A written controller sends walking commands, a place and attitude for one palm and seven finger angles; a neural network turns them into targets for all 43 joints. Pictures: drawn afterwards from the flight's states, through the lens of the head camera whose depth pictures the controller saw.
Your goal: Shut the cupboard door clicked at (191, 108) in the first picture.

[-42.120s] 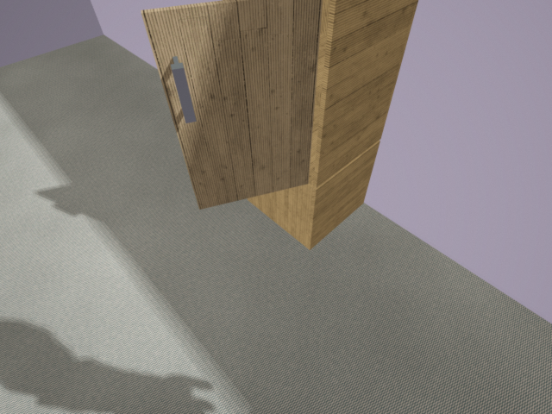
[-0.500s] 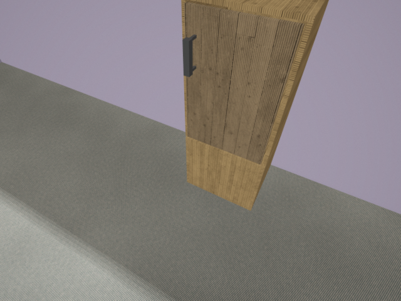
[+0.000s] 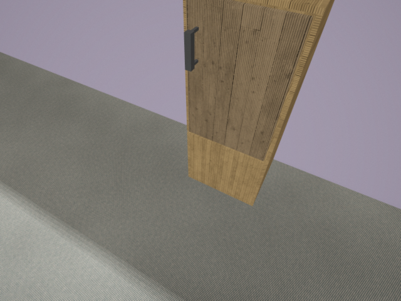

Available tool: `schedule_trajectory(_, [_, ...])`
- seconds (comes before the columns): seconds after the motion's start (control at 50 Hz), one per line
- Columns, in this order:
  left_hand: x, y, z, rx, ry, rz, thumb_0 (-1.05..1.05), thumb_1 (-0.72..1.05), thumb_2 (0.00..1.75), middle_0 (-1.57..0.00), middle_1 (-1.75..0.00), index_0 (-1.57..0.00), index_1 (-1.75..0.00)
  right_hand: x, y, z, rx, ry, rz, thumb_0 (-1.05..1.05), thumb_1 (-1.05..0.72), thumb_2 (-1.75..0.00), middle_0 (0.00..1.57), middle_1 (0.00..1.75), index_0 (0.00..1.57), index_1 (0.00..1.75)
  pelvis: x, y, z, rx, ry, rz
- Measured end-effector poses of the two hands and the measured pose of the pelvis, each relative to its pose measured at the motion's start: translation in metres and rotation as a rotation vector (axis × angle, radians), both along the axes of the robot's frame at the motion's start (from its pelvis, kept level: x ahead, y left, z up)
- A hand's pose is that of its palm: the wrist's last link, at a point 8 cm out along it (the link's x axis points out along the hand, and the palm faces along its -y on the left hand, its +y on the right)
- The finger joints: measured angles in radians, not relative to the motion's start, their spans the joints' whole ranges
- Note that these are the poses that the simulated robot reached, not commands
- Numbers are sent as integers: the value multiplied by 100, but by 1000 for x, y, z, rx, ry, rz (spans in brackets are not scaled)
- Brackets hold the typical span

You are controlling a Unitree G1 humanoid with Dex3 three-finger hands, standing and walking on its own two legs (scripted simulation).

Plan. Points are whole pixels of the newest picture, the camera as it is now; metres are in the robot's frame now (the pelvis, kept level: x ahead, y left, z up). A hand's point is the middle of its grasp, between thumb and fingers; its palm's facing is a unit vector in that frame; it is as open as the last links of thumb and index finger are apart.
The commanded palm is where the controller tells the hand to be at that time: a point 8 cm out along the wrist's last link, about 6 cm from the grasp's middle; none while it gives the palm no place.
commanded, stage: look to check the result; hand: left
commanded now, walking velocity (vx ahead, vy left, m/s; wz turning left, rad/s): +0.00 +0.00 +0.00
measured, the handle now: (192, 48) +0.87 +0.08 +0.08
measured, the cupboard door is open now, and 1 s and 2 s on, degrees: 0 0 0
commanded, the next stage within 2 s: stand and wait in 0.20 s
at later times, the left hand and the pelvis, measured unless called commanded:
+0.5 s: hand out of the picture +0.04 +0.21 -0.17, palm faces +0.00 -0.96 -0.26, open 7.4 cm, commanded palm none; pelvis +0.01 +0.00 +0.00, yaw +0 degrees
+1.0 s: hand out of the picture +0.04 +0.20 -0.17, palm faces -0.01 -0.96 -0.27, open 7.4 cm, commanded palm none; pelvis +0.02 -0.01 +0.00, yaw +0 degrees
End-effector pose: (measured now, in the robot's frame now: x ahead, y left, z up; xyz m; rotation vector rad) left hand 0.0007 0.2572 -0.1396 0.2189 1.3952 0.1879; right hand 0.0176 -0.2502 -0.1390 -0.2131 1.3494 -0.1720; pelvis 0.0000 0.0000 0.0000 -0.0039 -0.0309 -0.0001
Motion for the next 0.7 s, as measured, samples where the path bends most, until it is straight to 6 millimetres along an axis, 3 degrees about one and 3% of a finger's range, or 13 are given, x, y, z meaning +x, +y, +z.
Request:
schedule_trajectory(0.34, [24,-4,1,-4,-40,-15,0,91,90,-20,-30,-20,-30,32,-10,5,-17,-52,21,0,-91,-90,20,30,20,30,10,-3,1,4,1,0])
schedule_trajectory(0.7, [41,-3,5,17,-60,-21,0,91,90,-20,-30,-20,-30,35,-19,4,-21,-42,15,0,-91,-90,20,30,20,30,18,-8,1,8,-1,-2])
